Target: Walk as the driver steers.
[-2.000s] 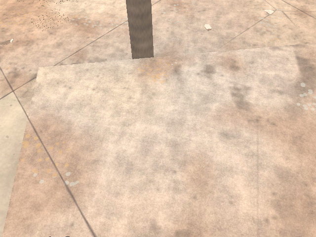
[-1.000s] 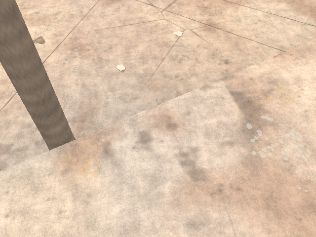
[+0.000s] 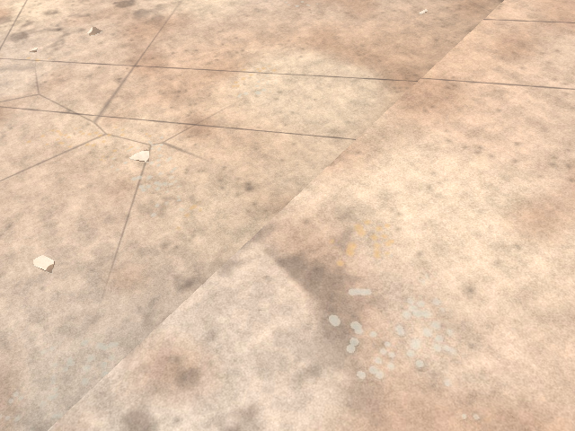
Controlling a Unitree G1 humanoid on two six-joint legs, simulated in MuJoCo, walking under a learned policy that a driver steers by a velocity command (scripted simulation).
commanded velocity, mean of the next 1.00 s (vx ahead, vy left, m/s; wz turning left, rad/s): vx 0.00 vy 0.00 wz -0.02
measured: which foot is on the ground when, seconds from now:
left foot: down 0.00-1.00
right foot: down 0.00-1.00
